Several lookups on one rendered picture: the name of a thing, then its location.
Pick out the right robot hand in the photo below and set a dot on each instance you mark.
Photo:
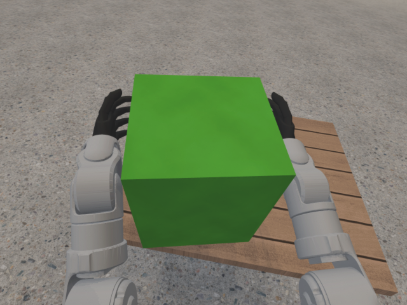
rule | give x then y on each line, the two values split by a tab
282	115

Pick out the right robot upper arm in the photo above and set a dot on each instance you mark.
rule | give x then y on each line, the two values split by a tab
338	286

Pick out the left robot hand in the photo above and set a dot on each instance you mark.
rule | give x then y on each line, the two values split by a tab
106	123

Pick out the left robot upper arm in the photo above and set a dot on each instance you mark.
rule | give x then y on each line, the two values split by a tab
103	291

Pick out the carton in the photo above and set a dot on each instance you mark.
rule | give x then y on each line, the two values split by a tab
204	160

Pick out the right robot forearm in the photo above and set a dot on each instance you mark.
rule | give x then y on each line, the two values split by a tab
319	235

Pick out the left robot forearm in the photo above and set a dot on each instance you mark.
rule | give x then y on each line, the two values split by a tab
96	211

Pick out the table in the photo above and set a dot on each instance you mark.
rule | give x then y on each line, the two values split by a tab
272	249

